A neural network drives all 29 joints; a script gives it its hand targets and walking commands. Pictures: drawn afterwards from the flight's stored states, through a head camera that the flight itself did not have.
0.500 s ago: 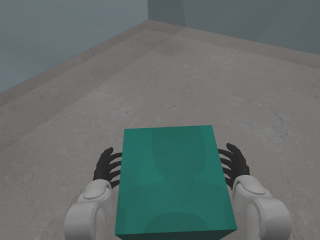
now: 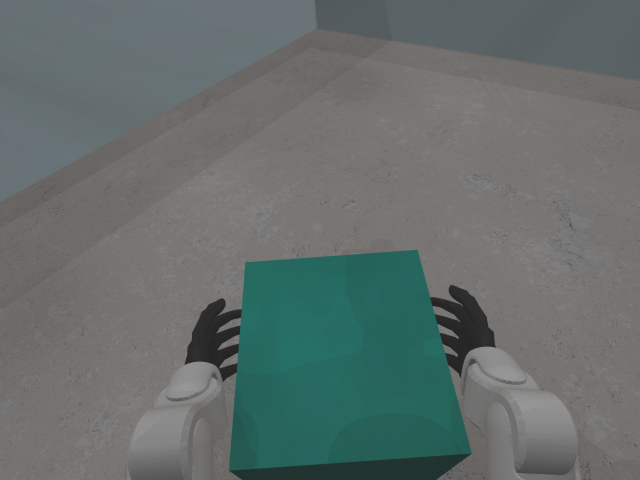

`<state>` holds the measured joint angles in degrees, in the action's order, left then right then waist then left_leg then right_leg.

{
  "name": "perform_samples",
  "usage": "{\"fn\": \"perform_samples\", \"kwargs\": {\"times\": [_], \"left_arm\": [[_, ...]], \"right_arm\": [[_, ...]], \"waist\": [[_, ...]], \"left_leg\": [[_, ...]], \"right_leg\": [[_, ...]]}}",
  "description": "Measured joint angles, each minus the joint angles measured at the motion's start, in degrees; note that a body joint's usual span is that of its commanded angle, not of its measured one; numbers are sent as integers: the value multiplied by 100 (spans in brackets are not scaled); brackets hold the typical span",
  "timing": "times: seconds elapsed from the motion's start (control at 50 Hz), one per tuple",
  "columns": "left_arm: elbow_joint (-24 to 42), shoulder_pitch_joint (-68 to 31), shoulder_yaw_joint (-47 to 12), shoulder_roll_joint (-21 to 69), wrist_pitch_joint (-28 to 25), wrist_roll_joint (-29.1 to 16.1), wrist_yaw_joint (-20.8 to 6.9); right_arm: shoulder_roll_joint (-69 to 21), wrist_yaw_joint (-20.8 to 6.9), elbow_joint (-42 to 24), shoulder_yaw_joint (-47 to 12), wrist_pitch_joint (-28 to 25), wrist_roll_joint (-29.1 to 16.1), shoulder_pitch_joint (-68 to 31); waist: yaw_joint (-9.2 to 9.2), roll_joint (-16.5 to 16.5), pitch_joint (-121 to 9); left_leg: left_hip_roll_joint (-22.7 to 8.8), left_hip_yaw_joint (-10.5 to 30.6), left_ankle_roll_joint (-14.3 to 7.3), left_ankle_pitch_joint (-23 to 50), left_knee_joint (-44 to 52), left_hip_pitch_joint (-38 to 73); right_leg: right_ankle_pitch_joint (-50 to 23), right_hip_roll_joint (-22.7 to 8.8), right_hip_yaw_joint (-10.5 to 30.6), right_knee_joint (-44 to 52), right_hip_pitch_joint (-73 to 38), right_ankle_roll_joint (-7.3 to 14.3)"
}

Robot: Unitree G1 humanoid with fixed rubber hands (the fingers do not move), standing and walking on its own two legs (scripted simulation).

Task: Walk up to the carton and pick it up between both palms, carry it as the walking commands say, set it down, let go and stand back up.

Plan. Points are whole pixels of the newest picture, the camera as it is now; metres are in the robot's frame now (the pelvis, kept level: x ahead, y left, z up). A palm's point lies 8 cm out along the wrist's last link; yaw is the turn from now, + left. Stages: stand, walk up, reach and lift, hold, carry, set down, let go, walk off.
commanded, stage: carry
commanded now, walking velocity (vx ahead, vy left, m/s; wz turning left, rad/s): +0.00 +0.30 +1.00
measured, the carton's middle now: (340, 383) +0.25 -0.02 +0.01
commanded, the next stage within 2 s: none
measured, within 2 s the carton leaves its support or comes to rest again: neither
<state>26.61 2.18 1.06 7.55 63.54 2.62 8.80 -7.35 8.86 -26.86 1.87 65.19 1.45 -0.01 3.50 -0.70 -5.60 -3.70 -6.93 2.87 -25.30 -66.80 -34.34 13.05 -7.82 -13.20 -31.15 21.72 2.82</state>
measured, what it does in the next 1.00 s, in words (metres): walks backwards, turning left: left foot, then right foot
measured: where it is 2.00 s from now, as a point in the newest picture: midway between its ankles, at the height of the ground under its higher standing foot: outside the picture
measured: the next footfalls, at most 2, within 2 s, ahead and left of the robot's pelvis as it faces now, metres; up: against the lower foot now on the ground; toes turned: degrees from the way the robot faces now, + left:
left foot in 0.48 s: -0.06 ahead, +0.24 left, +0.00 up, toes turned +30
right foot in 0.74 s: -0.04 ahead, +0.07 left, +0.00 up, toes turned +25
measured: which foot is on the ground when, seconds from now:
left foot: up 0.00-0.46, down 0.48-0.74, up 0.76-1.00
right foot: down 0.00-0.48, up 0.50-0.72, down 0.74-1.00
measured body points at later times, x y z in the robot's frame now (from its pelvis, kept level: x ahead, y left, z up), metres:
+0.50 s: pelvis -0.09 +0.08 -0.03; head -0.09 +0.08 +0.42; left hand +0.09 +0.31 +0.04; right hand +0.20 +0.03 +0.05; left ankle -0.10 +0.22 -0.74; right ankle +0.04 -0.08 -0.73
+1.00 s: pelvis -0.20 +0.17 +0.00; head -0.18 +0.15 +0.45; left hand -0.15 +0.45 +0.09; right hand +0.08 +0.27 +0.08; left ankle -0.31 +0.33 -0.67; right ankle -0.08 +0.05 -0.74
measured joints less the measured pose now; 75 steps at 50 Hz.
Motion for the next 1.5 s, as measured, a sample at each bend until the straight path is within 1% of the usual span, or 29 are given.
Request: {"fn": "perform_samples", "kwargs": {"times": [0.16, 0.28, 0.42, 0.46, 0.48, 0.5, 0.54, 0.56, 0.6, 0.66, 0.72, 0.74, 0.78, 0.8, 0.84, 0.88, 0.98, 1.08, 1.1, 1.12, 1.14, 1.18, 1.24, 1.3, 1.32, 1.34, 1.36, 1.42, 1.5], "left_arm": [[90, -4, 144, -1, -3, -72, -25], [94, -19, 136, -2, 18, -126, -28], [144, -14, 34, -1, 41, -64, -27], [179, -32, 5, -3, 72, -22, -25], [187, -76, 34, -10, 76, -10, -26], [138, -138, 99, -19, 76, -18, -29], [-13, -218, 157, -19, 121, -31, -30], [-83, -236, 146, -19, 141, -37, -27], [-124, -217, 89, -19, 131, -57, -9], [-14, -111, 28, -13, -18, -80, 0], [92, -13, 32, -5, -187, -112, 1], [82, 14, 23, 1, -247, -118, 1], [-39, 24, 22, 1, -299, -118, -8], [-64, 53, 18, 3, -297, -119, -15], [6, 152, 41, 13, -296, -128, -34], [172, 198, 74, 21, -284, -128, -39], [371, 105, 77, 10, -229, -80, -40], [271, -32, 65, -3, -15, -21, -38], [273, -62, 84, -7, 34, -10, -39], [227, -152, 151, -21, 58, -4, -51], [121, -250, 248, -26, 75, -17, -64], [-105, -353, 329, -23, 125, -32, -71], [-231, -297, 225, -24, 83, -48, -47], [-118, -138, 111, -14, -94, -64, -38], [-146, -83, 47, -5, -191, -63, -37], [-159, -16, 9, 0, -247, -60, -38], [-135, 55, -5, 3, -274, -67, -40], [114, 217, 21, 19, -308, -99, -40], [448, 154, 13, 16, -327, -69, -41]], "right_arm": [[5, 14, -15, -130, 78, 94, -149], [3, 23, -137, -143, 132, 142, -86], [3, 27, -232, -60, 158, 73, -52], [4, 24, -241, -25, 175, 37, -84], [3, 22, -197, -33, 141, 28, -128], [0, 17, -77, -65, 45, 43, -148], [0, 13, 103, -88, -92, 65, -62], [-4, 13, 132, -77, -130, 70, 15], [-16, 11, 90, -48, -186, 59, 156], [-25, 3, -48, -54, -305, 34, 252], [-24, -3, -127, -96, -394, 32, 244], [-18, -4, -133, -87, -396, 30, 219], [-18, -7, -64, -79, -398, 52, 236], [-22, -5, -60, -83, -375, 65, 259], [-20, -21, -111, -126, -290, 37, 257], [-12, -10, -186, -180, -249, 24, 194], [5, -4, -316, -151, -101, -9, -68], [8, -6, -234, -64, 109, -1, -188], [9, -8, -200, -65, 138, 4, -232], [4, -9, -98, -92, 95, 28, -287], [0, -11, 73, -128, -6, 65, -316], [2, -13, 311, -141, -106, 106, -275], [-3, -22, 293, -80, -145, 100, -97], [-10, -38, 95, -80, -264, 83, 76], [-7, -43, 45, -42, -292, 70, 123], [-14, -48, 14, -36, -308, 64, 195], [-22, -48, -16, -54, -319, 66, 256], [-20, -32, -171, -154, -308, 47, 288], [-3, -23, -415, -161, -297, -14, 105]], "waist": [[-279, 17, 86], [-345, 40, 239], [-267, 68, 299], [-226, 59, 259], [-184, 78, 265], [-146, 153, 306], [-149, 182, 399], [-183, 190, 450], [-266, 218, 541], [-348, 225, 601], [-352, 141, 506], [-350, 31, 462], [-267, -20, 367], [-222, 23, 331], [-175, 108, 312], [-163, 184, 354], [-170, 246, 376], [-195, 217, 194], [-195, 171, 140], [-157, 185, 126], [-140, 233, 157], [-193, 269, 294], [-294, 265, 540], [-320, 161, 660], [-282, 4, 679], [-250, -38, 634], [-229, 4, 592], [-194, 149, 548], [-162, 290, 488]], "left_leg": [[-112, 80, 42, 309, -204, -170], [-231, -19, 8, 466, 238, -121], [-267, -190, -132, 530, 1826, 567], [-185, -94, -234, 434, 2564, 942], [-110, 6, -287, 709, 2746, 967], [-25, 66, -311, 812, 2506, 779], [83, 234, -362, 813, 2235, 523], [159, 310, -395, 855, 2262, 476], [359, 416, -459, 1044, 2455, 443], [718, 520, -614, 1339, 2778, 412], [1098, 620, -723, 1622, 3088, 380], [1179, 664, -712, 1679, 3137, 370], [1173, 370, -431, 699, 2319, 90], [1089, 194, -314, 404, 1684, -89], [808, 46, -163, 344, 717, -311], [487, 60, -66, 515, 325, -350], [-49, 157, -47, 570, 1000, -35], [-79, 46, -161, 507, 2469, 749], [-33, 127, -234, 651, 2890, 969], [34, 210, -188, 1198, 2870, 846], [106, 294, -160, 1233, 2496, 577], [232, 454, -212, 1050, 2164, 300], [580, 631, -296, 1276, 2421, 235], [1044, 772, -512, 1593, 2818, 241], [1099, 807, -480, 1506, 2842, 241], [1109, 646, -354, 981, 2518, 148], [1086, 452, -265, 531, 1940, 11], [753, 248, -119, 264, 817, -127], [272, 288, -19, 339, 1532, 271]], "right_leg": [[-26, -513, -618, -31, -100, -4], [-129, -1011, -1071, -107, -131, -152], [-251, -1544, -1396, -471, 24, -479], [-196, -1720, -1392, -827, 191, -607], [139, -1808, -1261, -1186, 374, -673], [825, -1775, -921, -1586, 613, -778], [1767, -1283, -105, -2590, 1071, -911], [1842, -1018, 164, -3032, 1230, -944], [1640, -592, 421, -3469, 1373, -955], [1452, -92, 491, -3074, 1189, -871], [1349, 299, 471, -1653, 540, -685], [995, 340, 421, -1120, 321, -503], [716, 83, 236, -977, 237, -192], [660, -87, 121, -847, 134, -161], [498, -389, -68, -472, -136, -258], [335, -675, -210, -193, -374, -417], [228, -1379, -517, -153, -648, -834], [335, -1982, -695, -608, -679, -1332], [475, -2070, -632, -930, -551, -1300], [1062, -2096, -395, -1436, -318, -1248], [1806, -1903, 27, -1985, -40, -1231], [2456, -1236, 637, -2949, 417, -1183], [2025, -470, 687, -3091, 663, -1066], [1470, 76, 546, -1668, 374, -727], [1144, 82, 485, -1409, 256, -501], [1002, -69, 393, -1322, 202, -397], [932, -263, 316, -1218, 127, -395], [661, -749, 93, -611, -268, -663], [405, -1334, -231, -158, -678, -1064]]}}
